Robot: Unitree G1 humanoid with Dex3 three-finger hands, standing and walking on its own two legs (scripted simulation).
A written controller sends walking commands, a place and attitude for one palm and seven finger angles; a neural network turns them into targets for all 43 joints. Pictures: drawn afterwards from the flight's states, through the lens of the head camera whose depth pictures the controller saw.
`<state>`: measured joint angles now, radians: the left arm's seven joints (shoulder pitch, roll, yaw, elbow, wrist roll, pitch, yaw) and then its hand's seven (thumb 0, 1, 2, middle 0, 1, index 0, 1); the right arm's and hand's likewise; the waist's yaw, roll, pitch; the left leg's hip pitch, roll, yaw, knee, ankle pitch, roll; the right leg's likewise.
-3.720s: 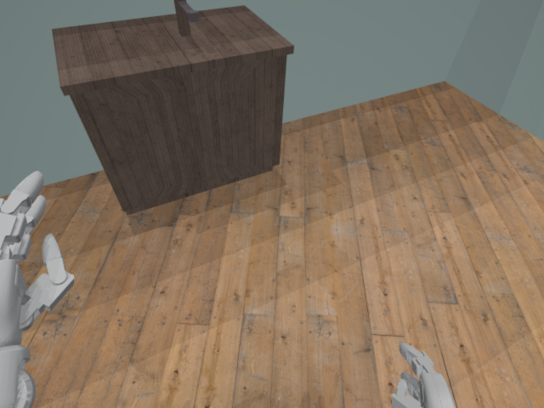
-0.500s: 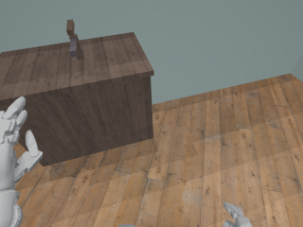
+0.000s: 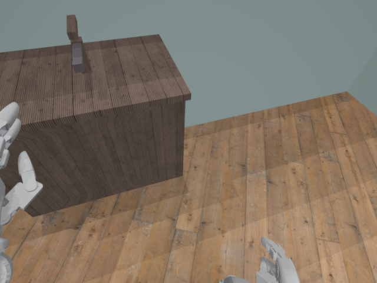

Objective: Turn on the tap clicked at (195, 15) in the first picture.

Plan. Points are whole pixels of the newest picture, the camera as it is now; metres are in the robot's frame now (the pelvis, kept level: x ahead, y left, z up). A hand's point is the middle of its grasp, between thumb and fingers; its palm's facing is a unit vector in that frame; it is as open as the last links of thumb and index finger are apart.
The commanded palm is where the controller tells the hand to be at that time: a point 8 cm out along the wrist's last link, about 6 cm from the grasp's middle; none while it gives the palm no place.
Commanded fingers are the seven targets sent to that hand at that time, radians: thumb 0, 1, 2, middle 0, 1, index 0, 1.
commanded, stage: take the last steps up to it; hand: left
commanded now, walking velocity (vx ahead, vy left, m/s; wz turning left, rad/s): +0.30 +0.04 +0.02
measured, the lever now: (78, 66) +0.69 +0.39 +0.06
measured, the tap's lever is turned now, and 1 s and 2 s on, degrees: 0 0 0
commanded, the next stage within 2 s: come to a stop and stand still in 1.04 s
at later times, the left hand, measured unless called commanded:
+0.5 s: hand (78, 130) +0.32 +0.22 +0.18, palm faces +0.39 -0.81 -0.44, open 7.4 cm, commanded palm +0.27 +0.27 +0.17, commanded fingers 0.00 0.90 0.90 -0.20 -0.30 -0.20 -0.30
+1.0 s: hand (106, 96) +0.43 +0.20 +0.17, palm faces +0.43 -0.78 -0.45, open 7.4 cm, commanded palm +0.37 +0.24 +0.17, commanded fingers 0.00 0.90 0.90 -0.20 -0.30 -0.20 -0.30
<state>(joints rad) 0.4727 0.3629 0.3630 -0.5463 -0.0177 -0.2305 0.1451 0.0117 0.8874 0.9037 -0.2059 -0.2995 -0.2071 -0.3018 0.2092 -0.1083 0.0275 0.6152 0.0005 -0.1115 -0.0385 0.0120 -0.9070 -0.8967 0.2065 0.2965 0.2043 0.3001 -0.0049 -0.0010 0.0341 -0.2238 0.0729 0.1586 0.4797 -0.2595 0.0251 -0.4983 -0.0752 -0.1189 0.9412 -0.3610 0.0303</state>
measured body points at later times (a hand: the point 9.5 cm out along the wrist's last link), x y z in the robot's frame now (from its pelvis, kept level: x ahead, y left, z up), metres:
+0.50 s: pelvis +0.11 -0.01 -0.01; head +0.15 -0.01 +0.44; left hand +0.30 +0.26 +0.20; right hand +0.28 -0.28 -0.08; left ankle +0.16 +0.12 -0.73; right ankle +0.08 -0.11 -0.74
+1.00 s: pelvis +0.21 -0.04 -0.01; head +0.24 -0.07 +0.44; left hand +0.40 +0.24 +0.19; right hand +0.38 -0.26 -0.13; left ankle +0.17 +0.09 -0.67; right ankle +0.25 -0.12 -0.74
